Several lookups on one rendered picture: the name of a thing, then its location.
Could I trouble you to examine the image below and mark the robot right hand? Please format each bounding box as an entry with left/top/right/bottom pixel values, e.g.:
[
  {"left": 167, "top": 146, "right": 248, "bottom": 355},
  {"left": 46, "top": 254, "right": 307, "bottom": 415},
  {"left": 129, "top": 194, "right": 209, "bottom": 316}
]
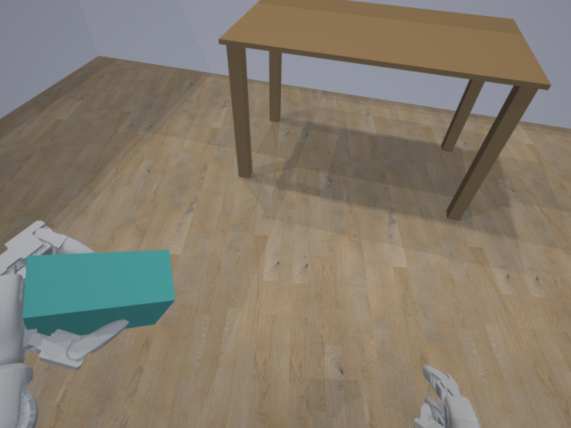
[{"left": 414, "top": 365, "right": 481, "bottom": 428}]

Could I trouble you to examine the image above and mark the robot left hand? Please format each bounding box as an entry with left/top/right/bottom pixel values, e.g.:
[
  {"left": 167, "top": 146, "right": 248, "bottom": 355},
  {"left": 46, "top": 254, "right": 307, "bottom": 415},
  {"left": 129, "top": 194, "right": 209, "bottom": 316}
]
[{"left": 0, "top": 220, "right": 129, "bottom": 371}]

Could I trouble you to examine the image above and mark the left robot forearm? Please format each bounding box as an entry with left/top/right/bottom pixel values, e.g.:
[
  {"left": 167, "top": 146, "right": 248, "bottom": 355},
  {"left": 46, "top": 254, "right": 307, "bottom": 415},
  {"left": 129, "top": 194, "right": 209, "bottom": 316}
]
[{"left": 0, "top": 363, "right": 38, "bottom": 428}]

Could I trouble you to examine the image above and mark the table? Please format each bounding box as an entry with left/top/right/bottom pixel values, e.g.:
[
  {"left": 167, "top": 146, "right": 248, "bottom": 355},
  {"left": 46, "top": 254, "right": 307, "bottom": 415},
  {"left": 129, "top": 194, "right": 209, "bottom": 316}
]
[{"left": 219, "top": 0, "right": 551, "bottom": 221}]

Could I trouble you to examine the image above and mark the sponge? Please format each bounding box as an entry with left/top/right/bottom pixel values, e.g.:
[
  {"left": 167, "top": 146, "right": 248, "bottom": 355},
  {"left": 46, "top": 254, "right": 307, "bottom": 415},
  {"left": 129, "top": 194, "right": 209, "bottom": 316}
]
[{"left": 22, "top": 250, "right": 175, "bottom": 336}]

